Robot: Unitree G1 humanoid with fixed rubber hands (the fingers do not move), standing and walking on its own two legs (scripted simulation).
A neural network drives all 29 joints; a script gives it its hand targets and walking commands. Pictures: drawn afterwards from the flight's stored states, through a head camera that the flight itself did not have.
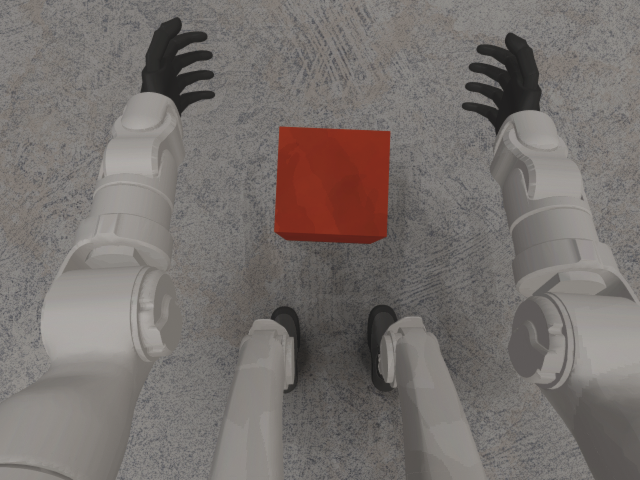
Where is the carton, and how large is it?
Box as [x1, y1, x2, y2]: [274, 126, 389, 243]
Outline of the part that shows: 279,126 274,231 285,239 290,240 370,243 386,236 389,131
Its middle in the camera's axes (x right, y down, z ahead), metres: +0.02 -0.11 +0.85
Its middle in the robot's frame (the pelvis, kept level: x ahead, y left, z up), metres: +0.50 +0.00 -0.51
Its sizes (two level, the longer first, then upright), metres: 0.210 0.200 0.250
